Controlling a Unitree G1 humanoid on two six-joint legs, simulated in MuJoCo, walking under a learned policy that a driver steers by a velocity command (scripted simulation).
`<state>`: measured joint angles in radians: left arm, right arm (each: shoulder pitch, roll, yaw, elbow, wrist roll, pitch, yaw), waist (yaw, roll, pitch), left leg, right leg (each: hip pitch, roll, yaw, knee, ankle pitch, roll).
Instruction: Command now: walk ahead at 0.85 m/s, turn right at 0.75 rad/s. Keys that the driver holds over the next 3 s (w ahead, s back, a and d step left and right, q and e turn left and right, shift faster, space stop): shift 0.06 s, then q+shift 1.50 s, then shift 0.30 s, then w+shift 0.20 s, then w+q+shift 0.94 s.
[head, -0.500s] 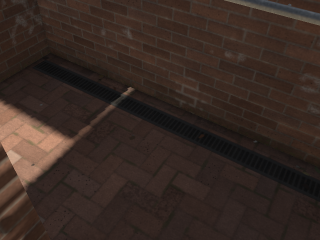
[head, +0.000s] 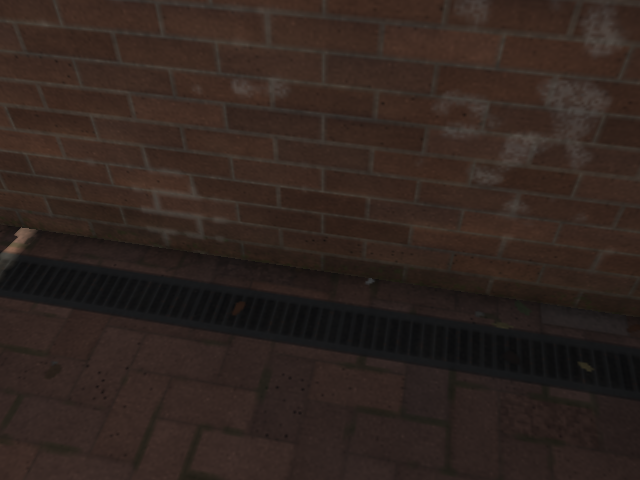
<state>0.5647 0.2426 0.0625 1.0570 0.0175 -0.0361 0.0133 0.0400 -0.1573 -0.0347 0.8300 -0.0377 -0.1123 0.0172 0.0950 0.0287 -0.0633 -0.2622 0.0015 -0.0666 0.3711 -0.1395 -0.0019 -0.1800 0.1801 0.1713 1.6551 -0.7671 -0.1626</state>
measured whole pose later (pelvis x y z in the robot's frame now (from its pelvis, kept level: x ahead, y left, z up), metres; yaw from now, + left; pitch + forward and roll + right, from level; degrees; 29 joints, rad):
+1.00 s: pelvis +0.34 +0.07 +0.00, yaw +33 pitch +5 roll -3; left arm 0.01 0.31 0.08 0.75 0.01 -0.01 0.05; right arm 0.16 -0.32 -0.10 0.60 0.02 0.03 -0.05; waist -0.02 -0.01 0.05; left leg -0.39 -0.10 -0.17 0.43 -0.11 0.06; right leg -0.60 0.04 0.14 0.92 -0.30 0.06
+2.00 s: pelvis +0.33 +0.10 +0.00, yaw +77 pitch +2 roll -1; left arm 0.17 0.30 0.06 0.76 -0.03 0.00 -0.02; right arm 0.21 -0.27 -0.03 0.62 0.01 -0.01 0.00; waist -0.01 0.00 -0.02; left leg -0.24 -0.04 -0.07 0.45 -0.25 0.05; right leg -0.39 -0.03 -0.01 0.74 -0.35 0.01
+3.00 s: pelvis +0.31 +0.76 -0.04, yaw +120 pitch +2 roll +0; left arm 0.02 0.26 -0.03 0.57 0.03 -0.08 0.01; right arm 0.44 -0.37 -0.08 0.86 -0.01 -0.06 0.01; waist -0.10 0.02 0.04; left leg 0.05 -0.19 -0.28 0.68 -0.48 0.17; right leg -0.54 -0.02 0.04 0.59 -0.12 0.02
